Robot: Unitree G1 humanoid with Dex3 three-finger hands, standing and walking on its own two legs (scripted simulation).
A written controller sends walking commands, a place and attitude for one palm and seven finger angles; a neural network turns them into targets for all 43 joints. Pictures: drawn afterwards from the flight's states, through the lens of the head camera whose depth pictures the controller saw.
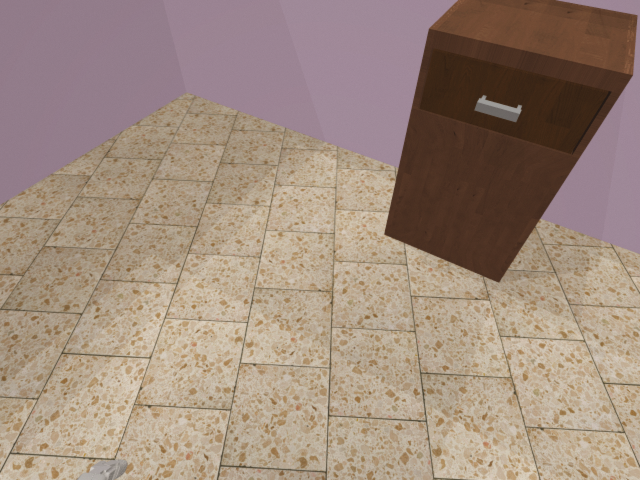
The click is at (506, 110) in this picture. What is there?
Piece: drawer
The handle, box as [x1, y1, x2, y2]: [474, 95, 521, 121]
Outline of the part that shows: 477,101 474,110 515,121 520,112 521,105 518,105 516,108 485,100 484,99 486,96 484,95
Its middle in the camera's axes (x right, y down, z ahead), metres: +0.49 -0.36 +1.06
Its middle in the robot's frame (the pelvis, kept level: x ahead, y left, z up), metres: +1.05 -0.44 -0.07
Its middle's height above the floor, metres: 0.70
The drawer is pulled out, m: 0.00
